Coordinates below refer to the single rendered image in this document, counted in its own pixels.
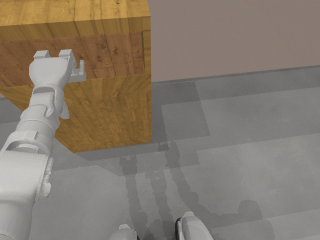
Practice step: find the left robot upper arm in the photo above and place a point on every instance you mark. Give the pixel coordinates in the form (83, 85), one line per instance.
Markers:
(24, 179)

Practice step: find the drawer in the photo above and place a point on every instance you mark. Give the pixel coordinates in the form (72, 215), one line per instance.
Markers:
(104, 55)

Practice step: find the left robot thigh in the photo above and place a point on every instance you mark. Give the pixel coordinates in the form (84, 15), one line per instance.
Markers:
(124, 234)

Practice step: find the robot thigh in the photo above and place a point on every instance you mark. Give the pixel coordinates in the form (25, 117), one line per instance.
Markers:
(192, 228)
(124, 234)

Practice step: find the handle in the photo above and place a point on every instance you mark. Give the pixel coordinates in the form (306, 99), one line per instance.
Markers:
(78, 74)

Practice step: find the cabinet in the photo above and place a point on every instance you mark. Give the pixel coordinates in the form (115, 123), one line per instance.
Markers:
(104, 112)

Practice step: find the robot left forearm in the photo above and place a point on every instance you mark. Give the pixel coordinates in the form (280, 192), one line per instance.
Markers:
(39, 122)

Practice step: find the right robot thigh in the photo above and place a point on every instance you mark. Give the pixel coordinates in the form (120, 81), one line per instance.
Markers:
(192, 228)

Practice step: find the robot left hand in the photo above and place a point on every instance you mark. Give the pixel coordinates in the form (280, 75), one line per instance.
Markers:
(53, 70)

